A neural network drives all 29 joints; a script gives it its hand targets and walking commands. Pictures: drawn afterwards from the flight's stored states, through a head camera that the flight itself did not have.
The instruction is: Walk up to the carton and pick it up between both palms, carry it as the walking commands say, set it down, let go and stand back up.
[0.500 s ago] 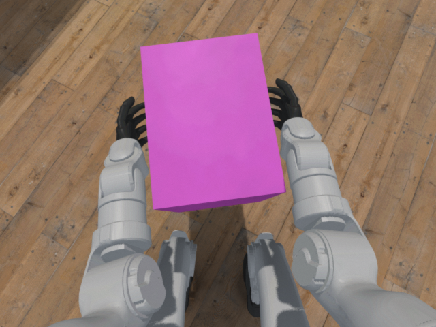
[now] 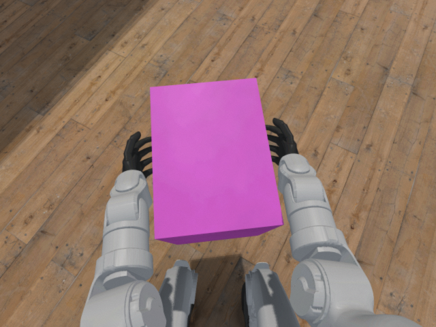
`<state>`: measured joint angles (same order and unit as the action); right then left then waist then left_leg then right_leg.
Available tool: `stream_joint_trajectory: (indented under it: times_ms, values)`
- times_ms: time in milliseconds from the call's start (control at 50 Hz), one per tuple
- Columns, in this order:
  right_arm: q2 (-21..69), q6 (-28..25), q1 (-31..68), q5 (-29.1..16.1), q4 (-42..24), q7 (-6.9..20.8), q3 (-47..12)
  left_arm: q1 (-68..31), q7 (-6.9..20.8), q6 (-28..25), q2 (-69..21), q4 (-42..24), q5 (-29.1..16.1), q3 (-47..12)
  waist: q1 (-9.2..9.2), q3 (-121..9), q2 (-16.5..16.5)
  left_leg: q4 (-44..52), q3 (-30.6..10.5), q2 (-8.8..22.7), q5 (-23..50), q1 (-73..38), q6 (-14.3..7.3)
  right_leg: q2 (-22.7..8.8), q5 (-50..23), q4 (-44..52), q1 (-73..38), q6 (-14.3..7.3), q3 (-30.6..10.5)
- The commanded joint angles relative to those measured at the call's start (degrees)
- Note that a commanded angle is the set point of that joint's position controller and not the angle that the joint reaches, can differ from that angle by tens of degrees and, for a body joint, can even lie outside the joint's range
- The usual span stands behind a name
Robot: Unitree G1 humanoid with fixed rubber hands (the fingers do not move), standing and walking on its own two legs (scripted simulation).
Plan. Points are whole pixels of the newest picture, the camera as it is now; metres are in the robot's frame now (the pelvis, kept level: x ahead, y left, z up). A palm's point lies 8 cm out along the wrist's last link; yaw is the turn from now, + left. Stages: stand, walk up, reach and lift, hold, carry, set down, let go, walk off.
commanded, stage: reach and lift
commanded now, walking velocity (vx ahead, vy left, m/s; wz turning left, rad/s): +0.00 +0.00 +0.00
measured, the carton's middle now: (211, 172) +0.42 +0.03 -0.11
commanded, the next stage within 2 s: none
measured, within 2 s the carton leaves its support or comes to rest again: neither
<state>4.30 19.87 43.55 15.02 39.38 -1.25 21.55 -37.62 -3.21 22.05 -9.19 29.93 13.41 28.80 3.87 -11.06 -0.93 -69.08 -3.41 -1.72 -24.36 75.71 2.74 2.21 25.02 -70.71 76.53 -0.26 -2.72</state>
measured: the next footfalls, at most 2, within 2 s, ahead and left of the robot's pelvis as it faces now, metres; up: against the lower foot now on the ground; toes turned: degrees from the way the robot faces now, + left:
none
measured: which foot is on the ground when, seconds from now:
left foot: down 0.00-1.00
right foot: down 0.00-1.00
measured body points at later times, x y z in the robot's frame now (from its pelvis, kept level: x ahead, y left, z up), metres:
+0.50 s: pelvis +0.01 +0.00 +0.06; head +0.13 -0.01 +0.50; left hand +0.37 +0.18 +0.03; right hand +0.41 -0.11 +0.03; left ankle +0.06 +0.14 -0.61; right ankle +0.06 -0.11 -0.61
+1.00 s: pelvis +0.03 +0.00 +0.11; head +0.08 -0.01 +0.56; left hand +0.36 +0.18 +0.11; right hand +0.39 -0.11 +0.10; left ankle +0.06 +0.14 -0.61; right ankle +0.06 -0.11 -0.62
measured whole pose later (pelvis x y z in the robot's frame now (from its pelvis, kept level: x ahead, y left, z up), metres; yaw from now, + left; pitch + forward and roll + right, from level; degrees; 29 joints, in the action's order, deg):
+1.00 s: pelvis +0.03 +0.00 +0.11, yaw -1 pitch +8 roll +1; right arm 9.3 24.9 26.3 19.0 31.1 0.2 19.1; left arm -23.0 -0.5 27.8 -11.2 24.5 17.2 23.4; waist 5.0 -2.8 0.3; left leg -31.6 -2.8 -0.8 -12.9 26.4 1.6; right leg 1.3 14.1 -34.5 28.0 -0.2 -4.2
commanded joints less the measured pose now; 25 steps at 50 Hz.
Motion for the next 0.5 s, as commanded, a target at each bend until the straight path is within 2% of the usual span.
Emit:
stream_joint_trajectory:
  times_ms: [0, 480]
  values:
    - [62.7, -0.6, 29.0, -7.9, 3.9, 14.0, -29.3, -38.4, 15.6, -1.2, -58.0, 2.6, -9.6, -35.8, 1.07, -41.8, -2.1, 8.3, 3.8, -8.1, 15.6, -23.3, -0.8, 6.8, -15.6, 10.1, -29.0, -0.1, 0.4]
    - [63.5, 0.3, 18.7, -5.4, 0.0, 15.1, -30.7, -26.8, 16.6, -0.3, -58.4, -1.1, -7.4, -37.3, 1.36, -30.7, -1.6, 24.0, 2.5, -6.3, 20.5, -41.5, -1.5, 4.8, -19.0, 25.5, -44.4, -0.5, -1.5]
